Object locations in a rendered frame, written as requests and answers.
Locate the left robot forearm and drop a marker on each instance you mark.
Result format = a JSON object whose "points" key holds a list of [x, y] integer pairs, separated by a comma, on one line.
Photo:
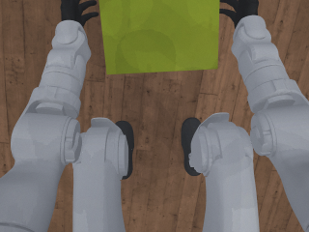
{"points": [[63, 75]]}

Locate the right robot hand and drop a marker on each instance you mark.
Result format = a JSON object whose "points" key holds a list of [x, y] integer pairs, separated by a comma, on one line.
{"points": [[243, 8]]}

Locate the right robot upper arm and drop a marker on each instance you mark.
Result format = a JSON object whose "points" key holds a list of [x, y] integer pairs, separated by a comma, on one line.
{"points": [[282, 135]]}

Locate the robot right foot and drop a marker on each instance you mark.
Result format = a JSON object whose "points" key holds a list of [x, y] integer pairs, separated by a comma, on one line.
{"points": [[189, 126]]}

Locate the left robot upper arm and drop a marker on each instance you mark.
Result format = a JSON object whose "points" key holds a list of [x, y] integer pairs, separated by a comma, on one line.
{"points": [[43, 145]]}

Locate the left robot hand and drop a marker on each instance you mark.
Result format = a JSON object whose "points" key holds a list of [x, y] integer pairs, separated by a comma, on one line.
{"points": [[72, 10]]}

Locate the carton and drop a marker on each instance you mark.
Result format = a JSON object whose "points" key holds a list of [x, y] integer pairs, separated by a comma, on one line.
{"points": [[157, 36]]}

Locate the right robot forearm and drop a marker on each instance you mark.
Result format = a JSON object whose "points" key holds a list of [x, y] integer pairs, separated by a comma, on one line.
{"points": [[261, 68]]}

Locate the left robot shin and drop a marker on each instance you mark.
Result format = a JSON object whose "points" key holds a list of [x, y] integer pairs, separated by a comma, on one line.
{"points": [[99, 122]]}

